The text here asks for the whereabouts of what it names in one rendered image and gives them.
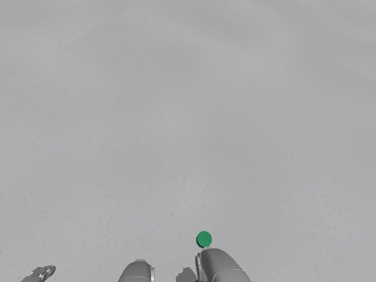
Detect tin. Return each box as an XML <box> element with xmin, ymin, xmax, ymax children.
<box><xmin>196</xmin><ymin>231</ymin><xmax>212</xmax><ymax>248</ymax></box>

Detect left robot hand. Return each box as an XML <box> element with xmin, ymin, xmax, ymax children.
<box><xmin>21</xmin><ymin>266</ymin><xmax>56</xmax><ymax>282</ymax></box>

